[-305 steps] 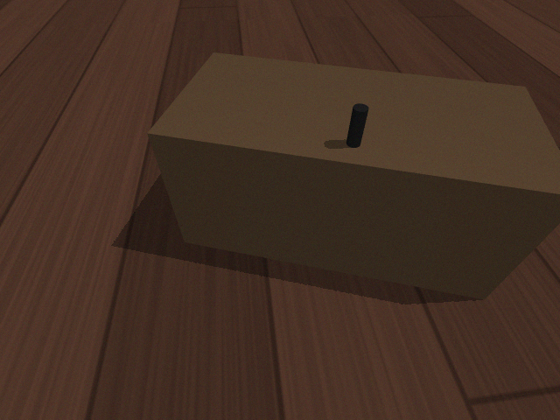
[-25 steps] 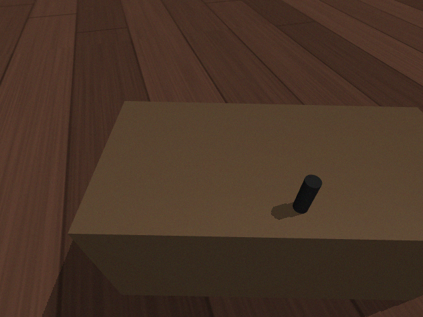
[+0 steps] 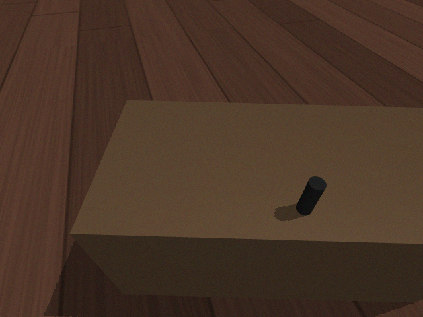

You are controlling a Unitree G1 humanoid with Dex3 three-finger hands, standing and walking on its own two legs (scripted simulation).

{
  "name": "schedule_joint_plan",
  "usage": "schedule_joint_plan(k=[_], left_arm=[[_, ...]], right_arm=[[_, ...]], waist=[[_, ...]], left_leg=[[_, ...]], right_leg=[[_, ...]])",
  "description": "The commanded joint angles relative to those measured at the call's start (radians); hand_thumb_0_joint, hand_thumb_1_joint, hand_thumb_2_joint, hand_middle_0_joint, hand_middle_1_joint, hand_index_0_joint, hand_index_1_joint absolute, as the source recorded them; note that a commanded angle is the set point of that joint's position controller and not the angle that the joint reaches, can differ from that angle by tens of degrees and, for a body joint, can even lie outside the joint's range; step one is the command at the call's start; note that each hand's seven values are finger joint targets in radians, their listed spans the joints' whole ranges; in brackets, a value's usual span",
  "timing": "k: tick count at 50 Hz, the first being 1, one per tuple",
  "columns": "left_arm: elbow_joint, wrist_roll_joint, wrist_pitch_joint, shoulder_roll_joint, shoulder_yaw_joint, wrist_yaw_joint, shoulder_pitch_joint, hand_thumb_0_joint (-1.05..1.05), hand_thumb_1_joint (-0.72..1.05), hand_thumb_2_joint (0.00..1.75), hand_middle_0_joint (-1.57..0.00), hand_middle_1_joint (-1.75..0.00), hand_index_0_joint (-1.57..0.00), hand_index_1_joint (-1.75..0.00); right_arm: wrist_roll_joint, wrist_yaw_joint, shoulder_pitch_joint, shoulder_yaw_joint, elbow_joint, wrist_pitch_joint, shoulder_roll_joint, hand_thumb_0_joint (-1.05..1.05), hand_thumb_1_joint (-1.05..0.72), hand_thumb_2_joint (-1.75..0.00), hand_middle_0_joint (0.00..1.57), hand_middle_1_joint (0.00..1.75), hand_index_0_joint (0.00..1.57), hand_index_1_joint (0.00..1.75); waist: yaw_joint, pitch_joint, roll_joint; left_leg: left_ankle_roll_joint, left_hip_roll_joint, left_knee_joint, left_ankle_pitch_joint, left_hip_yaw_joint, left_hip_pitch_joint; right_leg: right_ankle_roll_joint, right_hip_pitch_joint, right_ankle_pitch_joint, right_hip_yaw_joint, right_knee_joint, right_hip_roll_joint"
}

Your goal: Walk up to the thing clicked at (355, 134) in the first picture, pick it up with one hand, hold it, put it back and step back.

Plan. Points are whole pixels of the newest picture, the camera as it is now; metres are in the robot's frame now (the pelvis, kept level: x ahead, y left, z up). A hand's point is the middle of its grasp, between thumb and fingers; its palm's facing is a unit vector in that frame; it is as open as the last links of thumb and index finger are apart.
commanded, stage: stand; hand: right
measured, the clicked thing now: (310, 196) +0.45 -0.25 -0.12
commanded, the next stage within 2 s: rise first in 0.62 s
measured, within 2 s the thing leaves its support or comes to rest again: neither
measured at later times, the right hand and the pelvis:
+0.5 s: hand out of the picture +0.08 -0.25 -0.16, palm faces -0.02 +0.94 -0.34, open 7.3 cm; pelvis +0.00 +0.00 +0.00, yaw +1 degrees
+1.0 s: hand (336, 309) +0.18 -0.24 -0.12, palm faces +0.15 +0.94 -0.32, open 11.7 cm; pelvis -0.01 +0.00 -0.01, yaw +2 degrees
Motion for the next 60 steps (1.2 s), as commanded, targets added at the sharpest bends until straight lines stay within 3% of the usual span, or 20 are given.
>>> schedule_joint_plan(k=[1, 11, 20, 35, 36, 37, 38, 39, 40, 41, 42, 43, 46, 48, 49, 52, 53, 56, 60], left_arm=[[-0.058, -0.004, -0.020, 0.216, 0.041, 0.013, -0.039, 0.00, 0.90, 0.90, -0.20, -0.30, -0.20, -0.30], [-0.052, -0.004, -0.020, 0.215, 0.041, 0.011, -0.034, 0.00, 0.90, 0.90, -0.20, -0.30, -0.20, -0.30], [-0.059, -0.003, -0.020, 0.214, 0.044, 0.011, -0.032, 0.00, 0.90, 0.90, -0.20, -0.30, -0.20, -0.30], [-0.061, -0.003, -0.016, 0.212, 0.045, 0.010, -0.033, 0.00, 0.90, 0.90, -0.20, -0.30, -0.20, -0.30], [-0.058, -0.004, -0.017, 0.212, 0.044, 0.011, -0.028, 0.00, 0.82, 0.82, -0.12, -0.22, -0.12, -0.22], [-0.408, -0.089, -0.126, 0.046, 0.038, 0.021, -0.379, 0.00, 0.74, 0.74, -0.04, -0.14, -0.04, -0.14], [-0.400, -0.111, -0.142, 0.069, 0.020, 0.042, -0.360, 0.00, 0.66, 0.66, -0.01, -0.06, 0.00, -0.06], [-0.317, -0.108, -0.134, 0.151, 0.069, 0.059, -0.268, 0.00, 0.58, 0.58, -0.01, -0.03, 0.00, -0.05], [-0.249, -0.108, -0.114, 0.203, 0.120, 0.065, -0.174, 0.00, 0.50, 0.50, -0.01, -0.03, 0.00, -0.05], [-0.294, -0.104, -0.105, 0.201, 0.146, 0.070, -0.149, 0.00, 0.42, 0.42, -0.01, -0.04, -0.01, -0.05], [-0.287, -0.101, -0.103, 0.185, 0.143, 0.079, -0.121, 0.00, 0.34, 0.34, -0.02, -0.04, -0.01, -0.05], [-0.304, -0.099, -0.108, 0.166, 0.139, 0.085, -0.158, 0.00, 0.30, 0.27, -0.02, -0.04, -0.02, -0.05], [-0.229, -0.055, -0.088, 0.109, 0.182, 0.080, -0.033, 0.00, 0.20, 0.20, -0.03, -0.05, -0.04, -0.04], [-0.309, -0.051, -0.081, 0.108, 0.189, 0.078, -0.026, 0.00, 0.08, 0.15, -0.04, -0.05, -0.06, -0.03], [-0.343, -0.051, -0.076, 0.117, 0.191, 0.081, -0.046, 0.00, 0.04, 0.13, -0.04, -0.06, -0.06, -0.03], [-0.359, -0.062, -0.066, 0.036, 0.145, 0.073, -0.067, 0.00, -0.11, 0.11, -0.04, -0.06, -0.06, -0.04], [-0.402, -0.062, -0.069, 0.071, 0.169, 0.079, -0.106, 0.00, -0.17, 0.10, -0.05, -0.06, -0.06, -0.04], [-0.422, -0.056, -0.071, 0.067, 0.164, 0.084, -0.091, 0.00, -0.35, 0.08, -0.05, -0.06, -0.06, -0.05], [-0.524, -0.050, -0.094, 0.082, 0.168, 0.099, -0.154, 0.00, -0.49, 0.05, -0.06, -0.07, -0.07, -0.06]], right_arm=[[0.005, -0.011, -0.047, -0.039, -0.067, -0.020, -0.215, 0.00, -0.90, -0.90, 0.20, 0.30, 0.20, 0.30], [0.007, -0.011, -0.052, -0.039, -0.067, -0.019, -0.213, 0.00, -0.90, -0.90, 0.20, 0.30, 0.20, 0.30], [0.005, -0.013, -0.053, -0.040, -0.073, -0.021, -0.221, 0.00, -0.90, -0.90, 0.20, 0.30, 0.20, 0.30], [0.003, -0.014, -0.042, -0.039, -0.071, -0.020, -0.218, 0.00, -0.90, -0.90, 0.20, 0.30, 0.20, 0.30], [0.005, -0.013, -0.048, -0.040, -0.070, -0.021, -0.219, 0.00, -0.82, -0.82, 0.12, 0.22, 0.12, 0.22], [0.087, -0.025, -0.399, -0.001, -0.421, -0.099, -0.032, 0.00, -0.74, -0.74, 0.07, 0.14, 0.06, 0.14], [0.122, -0.043, -0.331, -0.008, -0.487, -0.139, -0.074, 0.00, -0.66, -0.66, 0.07, 0.06, 0.06, 0.06], [0.108, -0.060, -0.201, -0.062, -0.352, -0.132, -0.171, 0.00, -0.58, -0.58, 0.07, 0.05, 0.06, 0.05], [0.104, -0.065, -0.140, -0.100, -0.275, -0.117, -0.200, 0.00, -0.50, -0.50, 0.07, 0.05, 0.06, 0.05], [0.106, -0.074, -0.133, -0.140, -0.284, -0.113, -0.221, 0.00, -0.42, -0.42, 0.07, 0.05, 0.06, 0.05], [0.101, -0.085, -0.129, -0.153, -0.313, -0.122, -0.229, 0.00, -0.34, -0.34, 0.07, 0.05, 0.06, 0.05], [0.096, -0.087, -0.147, -0.143, -0.355, -0.131, -0.200, 0.00, -0.29, -0.26, 0.07, 0.05, 0.06, 0.05], [0.062, -0.078, 0.018, -0.193, -0.325, -0.107, -0.164, 0.00, -0.16, -0.19, 0.07, 0.05, 0.06, 0.05], [0.058, -0.080, 0.052, -0.212, -0.428, -0.102, -0.185, 0.00, -0.04, -0.16, 0.07, 0.05, 0.06, 0.05], [0.060, -0.082, 0.021, -0.205, -0.471, -0.100, -0.180, 0.00, 0.02, -0.15, 0.06, 0.05, 0.06, 0.05], [0.070, -0.073, 0.015, -0.147, -0.512, -0.085, -0.089, 0.00, 0.16, -0.12, 0.06, 0.05, 0.06, 0.05], [0.067, -0.078, -0.002, -0.168, -0.542, -0.087, -0.117, 0.00, 0.20, -0.11, 0.06, 0.05, 0.06, 0.05], [0.063, -0.080, 0.019, -0.164, -0.576, -0.088, -0.112, 0.00, 0.35, -0.09, 0.05, 0.06, 0.05, 0.06], [0.055, -0.093, -0.063, -0.182, -0.711, -0.104, -0.150, 0.00, 0.44, -0.07, 0.05, 0.06, 0.05, 0.06]], waist=[[-0.001, -0.083, 0.003], [-0.003, -0.051, -0.003], [0.000, -0.092, 0.016], [0.000, -0.064, 0.010], [0.001, -0.065, 0.013], [0.022, -0.072, -0.111], [-0.015, -0.099, -0.016], [-0.022, -0.046, 0.018], [0.002, -0.016, 0.034], [0.006, -0.124, 0.052], [0.003, -0.191, 0.040], [-0.004, -0.232, 0.034], [-0.006, -0.212, 0.022], [-0.006, -0.275, -0.008], [-0.004, -0.275, -0.002], [-0.006, -0.168, -0.006], [-0.005, -0.174, -0.010], [-0.006, -0.135, 0.007], [-0.011, -0.206, 0.011]], left_leg=[[0.012, 0.140, -0.044, 0.144, -0.121, 0.058], [0.007, 0.137, -0.055, 0.103, -0.130, 0.033], [0.008, 0.138, -0.041, 0.150, -0.123, 0.064], [0.010, 0.135, -0.051, 0.118, -0.125, 0.036], [0.007, 0.138, -0.055, 0.126, -0.135, 0.038], [-0.010, 0.017, 0.054, 0.080, -0.057, -0.116], [-0.016, 0.013, 0.014, 0.015, -0.051, -0.036], [-0.014, 0.010, -0.002, -0.046, -0.045, -0.058], [-0.019, 0.011, 0.026, -0.030, -0.037, -0.109], [-0.025, 0.008, 0.050, 0.037, -0.030, -0.065], [-0.023, 0.013, 0.069, 0.093, -0.031, -0.044], [-0.018, 0.012, 0.086, 0.125, -0.036, -0.041], [-0.011, 0.004, 0.100, 0.151, -0.045, -0.060], [-0.013, 0.001, 0.088, 0.188, -0.042, -0.009], [-0.015, -0.002, 0.084, 0.190, -0.038, -0.008], [-0.016, -0.003, 0.064, 0.120, -0.034, -0.062], [-0.013, -0.004, 0.063, 0.099, -0.035, -0.071], [-0.008, -0.006, 0.048, 0.055, -0.029, -0.082], [-0.007, -0.002, 0.065, 0.124, -0.031, -0.042]], right_leg=[[-0.044, -0.038, 0.143, 0.069, -0.041, -0.107], [-0.046, -0.046, 0.092, 0.066, -0.053, -0.102], [-0.048, -0.027, 0.147, 0.064, -0.047, -0.109], [-0.052, -0.024, 0.113, 0.061, -0.052, -0.109], [-0.047, -0.030, 0.101, 0.060, -0.048, -0.104], [-0.047, -0.139, 0.063, -0.053, 0.066, 0.046], [-0.047, -0.084, 0.019, -0.045, 0.028, 0.034], [-0.053, -0.113, -0.023, -0.045, 0.020, 0.034], [-0.054, -0.128, -0.017, -0.053, 0.043, 0.037], [-0.056, -0.120, 0.037, -0.052, 0.066, 0.041], [-0.054, -0.102, 0.092, -0.047, 0.079, 0.041], [-0.050, -0.090, 0.125, -0.047, 0.091, 0.038], [-0.056, -0.133, 0.141, -0.051, 0.094, 0.044], [-0.052, -0.095, 0.169, -0.057, 0.080, 0.049], [-0.049, -0.093, 0.170, -0.056, 0.077, 0.046], [-0.050, -0.148, 0.102, -0.061, 0.062, 0.044], [-0.049, -0.142, 0.088, -0.059, 0.058, 0.040], [-0.050, -0.147, 0.055, -0.051, 0.044, 0.033], [-0.048, -0.092, 0.132, -0.044, 0.057, 0.030]])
